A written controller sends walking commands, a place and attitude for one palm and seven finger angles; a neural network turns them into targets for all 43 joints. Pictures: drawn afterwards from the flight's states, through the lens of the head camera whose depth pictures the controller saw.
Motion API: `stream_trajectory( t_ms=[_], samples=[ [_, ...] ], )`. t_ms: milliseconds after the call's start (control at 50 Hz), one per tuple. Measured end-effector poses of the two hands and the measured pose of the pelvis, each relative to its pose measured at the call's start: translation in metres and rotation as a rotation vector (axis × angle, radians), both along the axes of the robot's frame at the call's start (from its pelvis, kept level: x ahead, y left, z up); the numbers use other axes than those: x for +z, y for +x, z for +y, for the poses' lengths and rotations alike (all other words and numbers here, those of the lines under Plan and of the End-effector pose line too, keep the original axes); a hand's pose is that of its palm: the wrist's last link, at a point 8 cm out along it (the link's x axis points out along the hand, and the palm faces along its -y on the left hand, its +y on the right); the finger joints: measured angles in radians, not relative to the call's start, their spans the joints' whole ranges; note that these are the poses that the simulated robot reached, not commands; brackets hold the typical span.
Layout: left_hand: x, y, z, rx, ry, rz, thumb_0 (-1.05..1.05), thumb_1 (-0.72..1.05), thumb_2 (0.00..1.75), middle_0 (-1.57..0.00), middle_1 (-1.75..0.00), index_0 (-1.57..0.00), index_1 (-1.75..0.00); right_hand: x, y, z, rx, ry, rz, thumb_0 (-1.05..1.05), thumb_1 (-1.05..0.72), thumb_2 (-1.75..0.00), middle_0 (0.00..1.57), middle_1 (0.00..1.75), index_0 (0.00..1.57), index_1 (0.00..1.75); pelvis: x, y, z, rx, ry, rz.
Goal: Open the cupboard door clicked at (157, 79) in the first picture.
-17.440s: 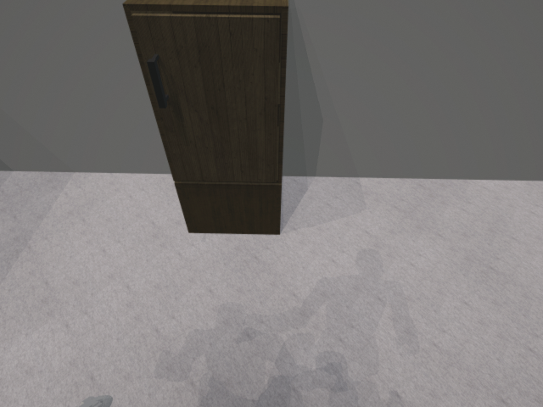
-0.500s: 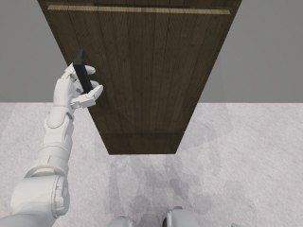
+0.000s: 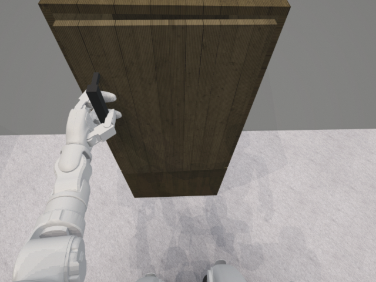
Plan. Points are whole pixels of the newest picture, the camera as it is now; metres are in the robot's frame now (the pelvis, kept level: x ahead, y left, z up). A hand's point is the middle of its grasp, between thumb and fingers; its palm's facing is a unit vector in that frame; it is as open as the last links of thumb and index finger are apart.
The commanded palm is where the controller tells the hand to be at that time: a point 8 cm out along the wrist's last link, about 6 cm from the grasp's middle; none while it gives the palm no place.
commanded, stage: pull the door open along its arc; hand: left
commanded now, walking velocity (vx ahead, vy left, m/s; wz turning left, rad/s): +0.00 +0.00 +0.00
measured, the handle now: (103, 105) +0.49 +0.18 +0.07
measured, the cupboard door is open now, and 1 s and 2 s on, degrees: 2 41 38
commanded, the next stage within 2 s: open thumb and fingers to let go in 0.84 s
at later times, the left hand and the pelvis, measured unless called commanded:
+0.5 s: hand (140, 187) +0.29 +0.09 +0.07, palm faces +0.35 -0.93 +0.08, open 6.0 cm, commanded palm +0.23 +0.12 +0.07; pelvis +0.01 -0.01 +0.00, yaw +3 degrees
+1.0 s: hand (166, 218) +0.23 +0.04 +0.07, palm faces +0.36 -0.93 -0.03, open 6.1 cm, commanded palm +0.18 +0.08 +0.07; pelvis +0.01 -0.06 +0.00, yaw +4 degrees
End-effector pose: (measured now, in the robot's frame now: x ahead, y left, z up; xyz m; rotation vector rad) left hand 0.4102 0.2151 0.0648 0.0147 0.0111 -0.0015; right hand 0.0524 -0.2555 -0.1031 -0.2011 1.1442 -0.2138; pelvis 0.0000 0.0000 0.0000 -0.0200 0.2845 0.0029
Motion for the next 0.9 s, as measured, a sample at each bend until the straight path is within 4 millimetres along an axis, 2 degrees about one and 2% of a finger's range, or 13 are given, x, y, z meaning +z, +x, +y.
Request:
stream_trajectory(
  t_ms=[120,240,340,420,520,580,680,820,900],
  samples=[
    [-0.001,-0.03,-0.005,-0.019,-0.009,-0.009,0.01,0.74,0.76,-0.35,-1.35,-0.35,-1.35,0.007,0.019,0.002,0.003,0.023,-0.061,0.01,-0.91,-0.9,0.2,0.3,0.2,0.3,0.006,0.007,0.0,-0.01,0.004,-0.019],
    [-0.001,-0.076,-0.02,-0.039,-0.031,-0.014,0.01,0.73,0.75,-0.34,-1.34,-0.34,-1.34,0.018,0.056,0.007,0.042,0.04,-0.168,0.01,-0.91,-0.9,0.2,0.29,0.2,0.3,0.01,0.012,-0.001,-0.008,0.006,-0.05],
    [-0.002,-0.117,-0.045,0.129,-0.122,-0.017,0.03,0.7,0.76,-0.33,-1.33,-0.35,-1.31,0.026,0.098,0.019,0.133,0.061,-0.278,0.01,-0.91,-0.9,0.2,0.29,0.2,0.3,0.01,0.011,-0.002,0.011,0.007,-0.071],
    [-0.001,-0.142,-0.066,0.261,-0.134,-0.014,0.03,0.69,0.77,-0.32,-1.34,-0.36,-1.31,0.03,0.129,0.033,0.223,0.081,-0.35,0.01,-0.91,-0.9,0.2,0.29,0.2,0.3,0.006,0.01,-0.005,0.03,0.011,-0.078],
    [0.003,-0.166,-0.09,0.369,-0.075,0.006,0.02,0.7,0.79,-0.31,-1.33,-0.36,-1.32,0.033,0.154,0.049,0.295,0.119,-0.414,0.01,-0.91,-0.9,0.2,0.29,0.2,0.3,0.002,0.009,-0.011,0.046,0.014,-0.083],
    [0.006,-0.175,-0.099,0.368,0.0,0.015,0.02,0.71,0.8,-0.32,-1.32,-0.35,-1.32,0.034,0.161,0.054,0.305,0.145,-0.437,0.01,-0.91,-0.9,0.2,0.29,0.2,0.3,0.001,0.01,-0.017,0.053,0.015,-0.092],
    [0.009,-0.191,-0.11,0.344,0.006,0.055,0.02,0.7,0.78,-0.31,-1.31,-0.35,-1.34,0.036,0.16,0.051,0.285,0.173,-0.448,0.01,-0.91,-0.9,0.2,0.3,0.21,0.3,0.003,0.013,-0.027,0.056,0.018,-0.118],
    [0.013,-0.219,-0.133,0.254,-0.012,0.113,0.03,0.67,0.72,-0.29,-1.28,-0.38,-1.34,0.04,0.155,0.025,0.248,0.166,-0.466,0.01,-0.91,-0.9,0.2,0.3,0.21,0.3,0.005,0.021,-0.041,0.052,0.024,-0.136],
    [0.012,-0.224,-0.137,0.276,-0.001,0.104,0.02,0.64,0.71,-0.32,-1.27,-0.39,-1.35,0.038,0.155,0.007,0.244,0.134,-0.475,0.01,-0.91,-0.9,0.2,0.3,0.21,0.3,0.003,0.02,-0.05,0.057,0.029,-0.138]
  ],
)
